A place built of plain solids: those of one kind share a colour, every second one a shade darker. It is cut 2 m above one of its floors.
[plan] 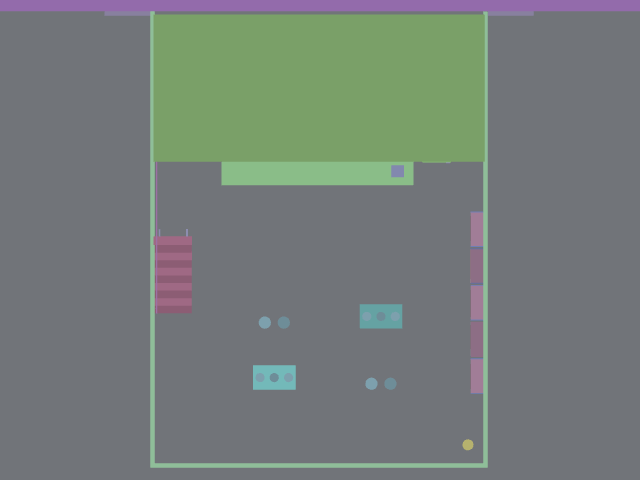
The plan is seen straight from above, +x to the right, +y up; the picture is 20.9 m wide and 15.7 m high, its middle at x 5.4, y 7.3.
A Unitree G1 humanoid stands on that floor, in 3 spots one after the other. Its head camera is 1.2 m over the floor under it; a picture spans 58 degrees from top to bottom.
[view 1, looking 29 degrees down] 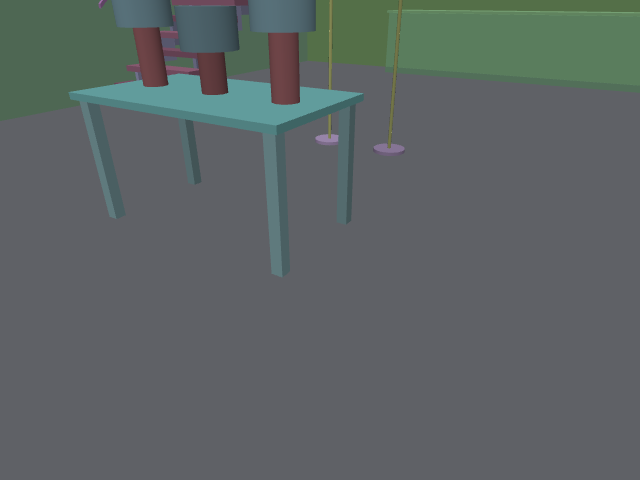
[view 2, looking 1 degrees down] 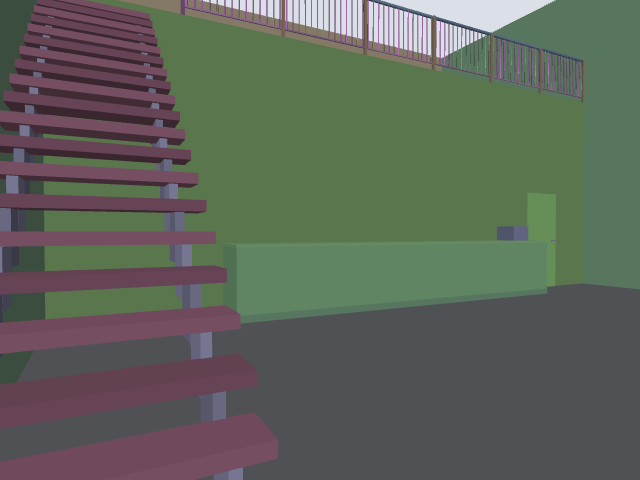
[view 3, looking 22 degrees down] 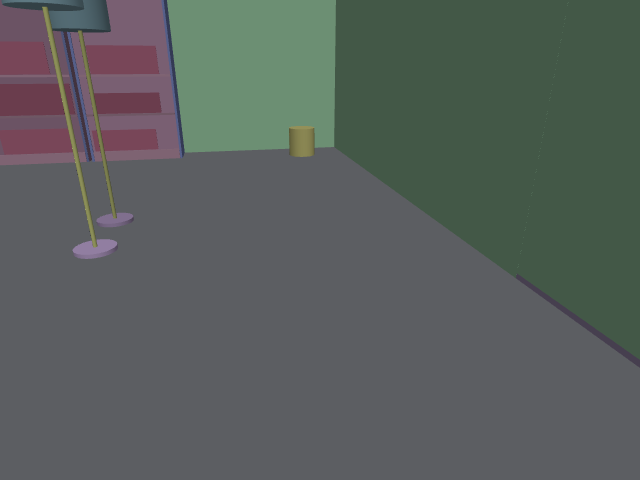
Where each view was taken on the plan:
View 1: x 5.65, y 1.00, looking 121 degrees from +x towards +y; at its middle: ground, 2.48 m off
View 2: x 0.60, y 3.60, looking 63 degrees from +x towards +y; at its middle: upper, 7.03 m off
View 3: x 4.05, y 1.65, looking -12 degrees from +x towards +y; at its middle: ground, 3.20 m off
